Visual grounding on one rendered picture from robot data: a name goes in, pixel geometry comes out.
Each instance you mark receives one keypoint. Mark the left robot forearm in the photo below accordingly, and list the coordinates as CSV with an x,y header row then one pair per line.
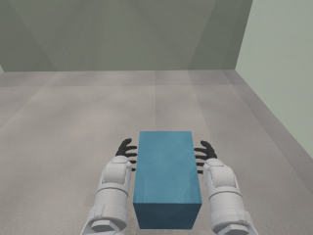
x,y
109,211

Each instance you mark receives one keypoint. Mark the robot right hand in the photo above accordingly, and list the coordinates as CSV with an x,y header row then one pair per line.
x,y
210,154

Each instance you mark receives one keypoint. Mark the robot left hand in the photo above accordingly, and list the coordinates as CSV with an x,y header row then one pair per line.
x,y
122,151

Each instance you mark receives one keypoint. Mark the carton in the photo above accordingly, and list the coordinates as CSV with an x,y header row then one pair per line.
x,y
167,192

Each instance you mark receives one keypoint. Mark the right robot forearm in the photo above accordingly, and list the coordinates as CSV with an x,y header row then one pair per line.
x,y
228,213

